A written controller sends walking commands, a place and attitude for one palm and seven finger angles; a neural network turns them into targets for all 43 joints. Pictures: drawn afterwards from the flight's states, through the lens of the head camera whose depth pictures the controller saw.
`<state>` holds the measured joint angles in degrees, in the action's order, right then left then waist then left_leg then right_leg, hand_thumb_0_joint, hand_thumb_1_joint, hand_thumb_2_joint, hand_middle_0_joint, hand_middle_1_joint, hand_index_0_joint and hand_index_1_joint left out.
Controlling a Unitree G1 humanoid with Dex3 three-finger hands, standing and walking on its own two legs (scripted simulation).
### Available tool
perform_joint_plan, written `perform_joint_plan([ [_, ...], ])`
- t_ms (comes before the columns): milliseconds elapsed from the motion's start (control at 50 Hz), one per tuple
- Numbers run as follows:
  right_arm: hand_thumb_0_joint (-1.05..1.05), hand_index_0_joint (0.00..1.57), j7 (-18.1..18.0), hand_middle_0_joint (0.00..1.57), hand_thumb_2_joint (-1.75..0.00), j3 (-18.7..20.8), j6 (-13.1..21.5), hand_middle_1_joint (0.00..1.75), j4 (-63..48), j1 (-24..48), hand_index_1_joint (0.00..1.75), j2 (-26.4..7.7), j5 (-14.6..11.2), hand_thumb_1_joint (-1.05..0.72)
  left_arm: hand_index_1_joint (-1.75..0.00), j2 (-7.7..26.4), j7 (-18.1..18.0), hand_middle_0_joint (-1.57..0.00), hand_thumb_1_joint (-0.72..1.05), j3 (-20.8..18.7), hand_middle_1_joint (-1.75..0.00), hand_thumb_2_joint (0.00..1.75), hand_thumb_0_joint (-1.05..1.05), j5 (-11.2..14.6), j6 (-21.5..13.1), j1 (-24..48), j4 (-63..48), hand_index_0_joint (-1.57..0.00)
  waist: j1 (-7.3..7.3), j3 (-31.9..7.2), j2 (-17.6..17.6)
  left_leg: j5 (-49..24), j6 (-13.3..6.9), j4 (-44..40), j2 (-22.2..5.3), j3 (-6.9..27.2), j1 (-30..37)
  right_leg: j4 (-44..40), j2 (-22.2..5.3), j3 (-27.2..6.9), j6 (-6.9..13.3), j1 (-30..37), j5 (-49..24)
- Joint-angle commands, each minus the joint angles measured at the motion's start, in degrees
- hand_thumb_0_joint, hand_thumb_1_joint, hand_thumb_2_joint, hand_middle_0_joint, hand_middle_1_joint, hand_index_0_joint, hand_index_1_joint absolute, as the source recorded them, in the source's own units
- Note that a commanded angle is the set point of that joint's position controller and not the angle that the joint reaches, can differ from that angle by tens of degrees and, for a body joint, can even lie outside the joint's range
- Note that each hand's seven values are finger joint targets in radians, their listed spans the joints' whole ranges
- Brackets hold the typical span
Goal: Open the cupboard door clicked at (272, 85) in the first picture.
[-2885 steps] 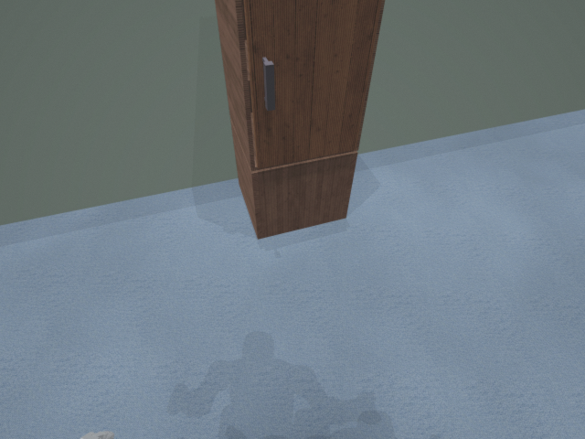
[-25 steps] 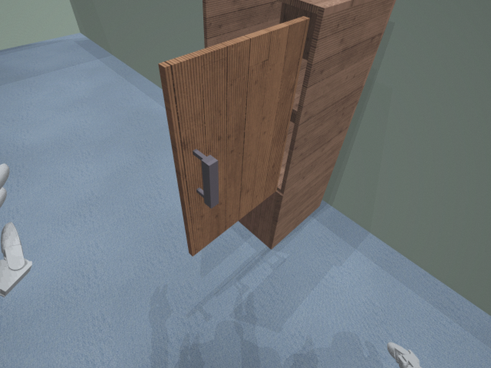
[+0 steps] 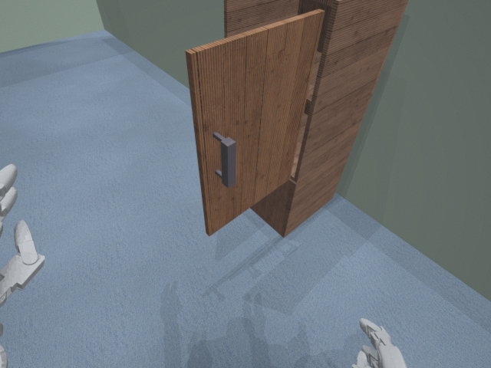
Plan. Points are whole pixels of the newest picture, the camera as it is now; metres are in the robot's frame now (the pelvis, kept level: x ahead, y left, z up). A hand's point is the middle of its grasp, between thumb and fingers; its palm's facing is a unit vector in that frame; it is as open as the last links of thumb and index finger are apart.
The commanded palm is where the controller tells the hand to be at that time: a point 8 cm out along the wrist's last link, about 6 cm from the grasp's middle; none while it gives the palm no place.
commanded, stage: stop stepping back and stand still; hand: left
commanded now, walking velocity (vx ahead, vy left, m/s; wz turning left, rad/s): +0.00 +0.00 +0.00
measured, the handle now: (223, 159) +0.58 +0.10 -0.02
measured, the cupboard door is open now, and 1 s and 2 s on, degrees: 91 91 91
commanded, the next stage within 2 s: let the arm hang, fingers relaxed in 0.08 s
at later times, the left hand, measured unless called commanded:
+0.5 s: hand out of the picture +0.02 +0.16 -0.19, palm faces +0.02 -0.99 -0.15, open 7.2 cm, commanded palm none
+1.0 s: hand out of the picture -0.03 +0.15 -0.18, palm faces +0.10 -0.98 -0.19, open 7.3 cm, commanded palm none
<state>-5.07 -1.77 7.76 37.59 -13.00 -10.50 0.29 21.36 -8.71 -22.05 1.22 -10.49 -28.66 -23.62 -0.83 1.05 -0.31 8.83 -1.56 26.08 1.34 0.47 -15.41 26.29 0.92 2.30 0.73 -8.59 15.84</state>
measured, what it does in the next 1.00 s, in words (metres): stands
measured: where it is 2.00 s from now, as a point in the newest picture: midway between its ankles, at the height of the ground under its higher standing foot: outside the picture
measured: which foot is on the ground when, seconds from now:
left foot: down 0.00-1.00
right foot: down 0.00-1.00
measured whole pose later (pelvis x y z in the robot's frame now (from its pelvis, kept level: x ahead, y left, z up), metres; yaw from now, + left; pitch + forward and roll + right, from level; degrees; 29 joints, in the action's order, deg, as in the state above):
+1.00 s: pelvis +0.01 -0.01 +0.00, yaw +2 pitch -2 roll +0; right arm -2.3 -0.3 -1.4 65.4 -17.4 -5.7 1.2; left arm 6.8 -1.9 -0.8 -0.5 0.0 -19.5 65.6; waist -0.1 2.3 1.3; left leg 9.2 -0.9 26.6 2.1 2.6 -15.3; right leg 27.1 0.4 4.6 2.0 -7.9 17.4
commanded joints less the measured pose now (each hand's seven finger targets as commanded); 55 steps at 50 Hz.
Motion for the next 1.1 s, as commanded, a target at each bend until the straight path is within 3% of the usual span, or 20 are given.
perform_joint_plan([
  [0, 0.0, 0.2, -0.12, 0.2, -0.9, 2.81, 3.79, 0.3, -10.0, 5.79, 0.3, -7.5, 0.31, -0.9, -0.3, 11.09, -1.18, -0.2, 0.9, -7.31, -0.3, 0.9, 0.0, 0.15, -4.25, -0.33, -15.34, -0.2, 0.5, -3.74, 7.48, 14.45, -0.32, -12.52, -6.67, 8.0, -4.01, -5.48, -0.93, -2.76, -0.84, 3.51, 0.43],
  [80, 0.0, 0.2, 0.29, 0.2, -0.9, 3.53, 2.82, 0.3, -9.85, 5.58, 0.3, -7.83, 0.33, -0.9, -0.3, 11.48, -1.1, -0.2, 0.9, -8.2, -0.3, 0.9, 0.0, 1.05, -3.79, -3.1, -12.8, -0.2, 0.98, -3.97, 2.53, 5.95, 1.15, -5.41, -4.38, 4.16, 0.36, -10.99, -3.13, -5.28, 0.23, -1.23, 0.37],
  [140, 0.0, 0.2, 0.13, 0.2, -0.9, 3.42, 2.28, 0.3, -9.64, 5.72, 0.3, -7.95, 0.12, -0.9, -0.3, 11.1, -1.02, -0.2, 0.9, -7.28, -0.3, 0.9, 0.0, 1.33, -3.58, -1.55, -12.73, -0.2, 1.24, -4.13, 3.84, 1.96, 1.14, -4.62, -4.65, 4.05, 2.55, -10.35, -2.93, -5.0, -0.13, -2.92, -1.75],
  [160, 0.0, 0.2, 5.38, 0.2, -0.9, 6.42, 3.87, 0.3, 5.15, 8.09, 0.3, -18.05, -0.15, -0.9, -0.3, 0.98, 7.44, -0.2, 0.9, 15.84, -0.3, 0.9, 0.0, -3.79, 5.08, 3.52, 31.31, -0.2, 2.66, -1.46, 5.08, -11.85, -0.15, 5.11, -6.8, 7.34, -3.96, 0.46, -6.31, -1.54, 1.69, -7.71, -11.73],
  [180, 0.0, 0.2, 5.08, 0.2, -0.9, 6.86, 0.85, 0.3, 5.89, 3.3, 0.3, -14.46, -0.28, -0.9, -0.3, -0.18, 8.45, -0.2, 0.9, 15.01, -0.3, 0.9, 0.0, -3.44, 8.77, 3.74, 33.19, -0.2, 1.92, -6.06, 2.37, -18.06, 0.32, 5.56, -6.93, 5.29, 2.01, -0.39, -6.31, -4.2, 1.63, -7.73, -12.63],
  [200, 0.0, 0.2, 4.87, 0.2, -0.9, 6.55, -0.59, 0.3, 5.5, 2.26, 0.3, -14.89, 0.03, -0.9, -0.3, -0.07, 8.57, -0.2, 0.9, 15.51, -0.3, 0.9, 0.0, -3.12, 9.45, 5.67, 34.43, -0.2, 1.55, -7.03, -0.41, -15.56, -0.91, 5.21, -7.94, 7.36, 1.04, 0.96, -5.47, -3.33, 2.27, -7.87, -7.12],
  [240, 0.0, 0.2, 4.5, 0.2, -0.9, 5.43, -2.82, 0.3, 5.33, 4.03, 0.3, -15.31, 0.41, -0.9, -0.3, 1.28, 8.66, -0.2, 0.9, 15.89, -0.3, 0.9, 0.0, -3.36, 9.62, 9.06, 40.47, -0.2, 0.94, -5.23, -6.82, -11.4, -2.79, 3.47, -8.11, 10.15, -2.74, 1.83, -4.58, -3.44, 2.49, -6.01, -3.81],
  [280, 0.0, 0.2, 4.56, 0.2, -0.9, 4.84, -4.32, 0.3, 6.4, 4.91, 0.3, -14.27, 0.86, -0.9, -0.3, 1.52, 8.68, -0.2, 0.9, 16.64, -0.3, 0.9, 0.0, -3.31, 9.89, 12.37, 48.0, -0.2, 0.84, -3.52, -9.58, -7.07, -2.31, 3.37, -6.39, 9.42, -3.6, 0.04, -6.31, -5.33, 3.58, -6.4, -2.67],
  [340, 0.0, 0.2, 4.62, 0.2, -0.9, 3.54, -6.81, 0.3, 9.97, 4.61, 0.3, -11.17, 1.52, -0.9, -0.3, 0.56, 8.09, -0.2, 0.9, 18.34, -0.3, 0.9, 0.0, -2.75, 10.89, 15.27, 59.45, -0.2, 1.28, -1.02, -3.68, -2.31, -1.16, 2.5, -4.34, 7.73, -2.31, -2.87, -8.15, -6.81, 4.46, -7.91, 1.74],
  [420, 0.0, 0.2, 4.1, 0.2, -0.9, 2.42, -7.88, 0.3, 14.25, 3.04, 0.3, -9.11, 1.46, -0.9, -0.3, -0.62, 7.75, -0.2, 0.9, 19.5, -0.3, 0.9, 0.0, -2.18, 11.19, 13.63, 71.88, -0.2, 0.61, -0.42, 8.62, 1.61, -1.4, -3.92, -5.38, 10.18, -3.72, -2.88, -5.73, -5.51, 2.93, -2.92, 3.07],
  [460, 0.0, 0.2, 3.65, 0.2, -0.9, 2.29, -7.96, 0.3, 16.46, 2.07, 0.3, -8.24, 1.26, -0.9, -0.3, -1.68, 7.73, -0.2, 0.9, 19.65, -0.3, 0.9, 0.0, -1.89, 10.94, 11.48, 76.72, -0.2, 0.23, -1.86, 10.27, 3.17, -1.09, -4.6, -5.08, 9.63, -3.17, -4.1, -5.91, -5.62, 2.97, -0.6, 2.14],
  [540, 0.0, 0.2, 2.99, 0.2, -0.9, 2.44, -8.38, 0.3, 20.3, -1.84, 0.3, -6.06, 0.99, -0.9, -0.3, -4.26, 7.59, -0.2, 0.9, 19.85, -0.3, 0.9, 0.0, -1.59, 10.62, 9.14, 82.92, -0.2, 0.84, -1.47, 9.19, 3.74, -0.78, -4.07, -5.09, 8.57, -0.43, -6.88, -6.48, -5.25, 3.47, -1.46, 2.29],
  [600, 0.0, 0.2, 2.68, 0.2, -0.9, 2.71, -8.71, 0.3, 22.19, -4.45, 0.3, -5.14, 0.81, -0.9, -0.3, -5.9, 7.39, -0.2, 0.9, 20.31, -0.3, 0.9, 0.0, -1.58, 10.64, 7.76, 85.82, -0.2, 1.21, 1.57, 3.8, 4.45, -0.98, -4.39, -5.36, 8.58, -0.02, -8.1, -6.14, -4.49, 3.34, -3.49, 3.46],
  [640, 0.0, 0.2, 2.59, 0.2, -0.9, 2.74, -8.82, 0.3, 23.27, -5.81, 0.3, -4.35, 0.79, -0.9, -0.3, -6.79, 7.22, -0.2, 0.9, 20.5, -0.3, 0.9, 0.0, -1.54, 10.63, 6.62, 87.09, -0.2, 1.28, 2.51, 2.13, 4.51, -0.99, -4.22, -5.19, 7.99, 0.46, -8.52, -6.36, -4.2, 3.3, -4.45, 4.27],
  [820, 0.0, 0.2, 2.53, 0.2, -0.9, 2.62, -8.76, 0.3, 25.58, -8.59, 0.3, -1.32, 0.98, -0.9, -0.3, -9.05, 6.52, -0.2, 0.9, 20.47, -0.3, 0.9, 0.0, -1.55, 10.54, 3.69, 89.02, -0.2, 1.16, 4.94, -1.28, 4.54, -1.31, -4.85, -4.88, 7.46, -0.32, -7.57, -6.05, -4.04, 3.26, -5.43, 5.35],
  [1080, 0.0, 0.2, 2.49, 0.2, -0.9, 2.3, -8.03, 0.3, 26.5, -7.91, 0.3, 0.1, 0.97, -0.9, -0.3, -9.57, 6.13, -0.2, 0.9, 20.06, -0.3, 0.9, 0.0, -1.48, 10.05, 5.48, 87.8, -0.2, 0.65, 5.67, 0.21, -3.39, -0.95, -3.58, -4.77, 6.16, 0.43, -7.34, -6.58, -3.7, 2.94, -3.52, -0.65],
])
